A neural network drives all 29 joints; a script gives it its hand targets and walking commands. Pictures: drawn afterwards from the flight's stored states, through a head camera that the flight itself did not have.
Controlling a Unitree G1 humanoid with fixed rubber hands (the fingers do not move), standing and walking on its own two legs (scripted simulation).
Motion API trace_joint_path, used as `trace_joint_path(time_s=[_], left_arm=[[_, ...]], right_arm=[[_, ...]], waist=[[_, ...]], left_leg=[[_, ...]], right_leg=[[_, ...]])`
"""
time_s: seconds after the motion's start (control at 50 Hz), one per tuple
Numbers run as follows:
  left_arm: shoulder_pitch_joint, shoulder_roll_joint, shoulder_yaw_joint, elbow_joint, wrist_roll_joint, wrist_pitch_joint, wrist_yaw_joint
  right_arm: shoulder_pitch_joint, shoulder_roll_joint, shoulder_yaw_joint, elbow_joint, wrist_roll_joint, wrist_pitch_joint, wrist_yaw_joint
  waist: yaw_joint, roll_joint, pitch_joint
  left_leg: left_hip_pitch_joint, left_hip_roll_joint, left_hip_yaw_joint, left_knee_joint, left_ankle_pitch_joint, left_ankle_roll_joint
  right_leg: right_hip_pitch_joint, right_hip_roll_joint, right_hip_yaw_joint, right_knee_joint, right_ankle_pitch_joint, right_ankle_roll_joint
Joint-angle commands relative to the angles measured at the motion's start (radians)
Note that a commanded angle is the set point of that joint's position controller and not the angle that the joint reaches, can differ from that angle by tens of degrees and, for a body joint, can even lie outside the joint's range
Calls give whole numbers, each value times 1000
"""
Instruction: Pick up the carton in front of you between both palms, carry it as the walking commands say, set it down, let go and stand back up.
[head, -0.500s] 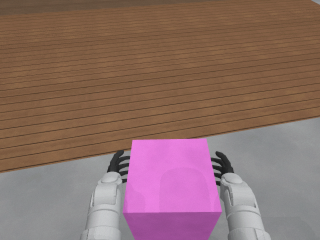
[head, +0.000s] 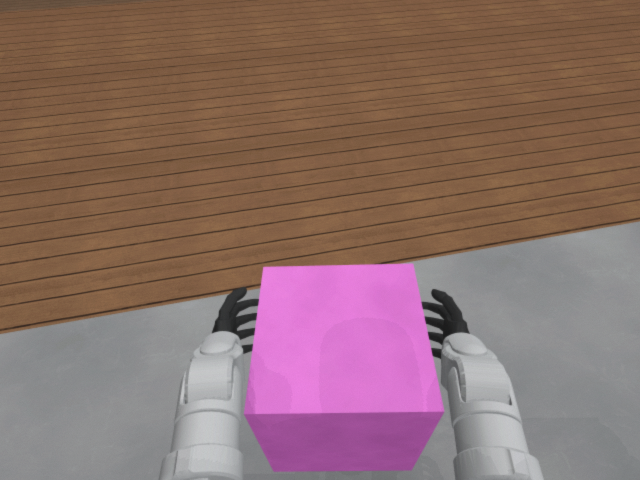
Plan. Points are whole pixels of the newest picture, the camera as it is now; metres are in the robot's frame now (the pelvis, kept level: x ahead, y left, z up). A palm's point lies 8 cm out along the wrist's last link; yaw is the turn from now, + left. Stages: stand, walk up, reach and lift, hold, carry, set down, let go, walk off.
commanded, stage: reach and lift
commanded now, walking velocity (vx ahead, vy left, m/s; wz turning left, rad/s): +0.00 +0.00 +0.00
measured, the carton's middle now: (340, 372) +0.30 +0.00 -0.05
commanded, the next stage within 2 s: hold in 0.38 s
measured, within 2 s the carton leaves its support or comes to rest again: neither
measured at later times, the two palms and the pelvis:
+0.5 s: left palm (223, 337) +0.30 +0.15 +0.05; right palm (457, 340) +0.29 -0.15 +0.05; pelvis +0.01 +0.00 +0.01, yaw +0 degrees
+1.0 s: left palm (222, 340) +0.29 +0.15 +0.06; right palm (460, 342) +0.29 -0.15 +0.05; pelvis +0.00 +0.00 +0.00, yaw +0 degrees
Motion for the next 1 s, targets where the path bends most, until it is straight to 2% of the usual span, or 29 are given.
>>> trace_joint_path(time_s=[0.0,0.18,0.36,0.46,0.52,0.6,0.84,0.98], left_arm=[[-485,-958,-559,0,-240,-13,-251],[-417,-945,-588,-69,-260,9,-244],[-406,-943,-612,-114,-275,31,-239],[-358,-944,-680,-217,-317,70,-225],[-331,-910,-646,-206,-297,102,-218],[-376,-905,-612,-168,-281,111,-227],[-494,-939,-612,-126,-286,93,-242],[-491,-930,-600,-114,-277,93,-246]], right_arm=[[-542,965,570,-51,263,-32,252],[-473,954,600,-118,286,-9,245],[-462,942,619,-161,298,9,244],[-425,932,687,-268,339,47,238],[-395,893,652,-253,317,79,233],[-436,884,615,-216,298,87,242],[-558,931,622,-175,304,72,254],[-550,934,611,-160,297,74,251]], waist=[[-3,-12,-300],[-1,-9,-300],[-1,-3,-284],[-2,-2,-330],[1,-1,-236],[0,0,-160],[3,-5,-222],[4,-10,-225]], left_leg=[[36,-61,17,-80,169,10],[75,-63,8,-95,252,5],[95,-61,6,-106,258,2],[148,-59,-4,-116,348,-4],[122,-58,1,-140,262,-2],[77,-52,9,-151,127,7],[51,-49,16,-132,50,13],[57,-52,20,-131,74,12]], right_leg=[[153,55,-2,-64,164,2],[186,59,3,-77,249,6],[186,61,2,-88,240,6],[224,64,5,-101,315,8],[204,62,3,-122,229,5],[169,58,-4,-129,100,-3],[171,50,-7,-105,37,-1],[179,50,-6,-110,64,2]])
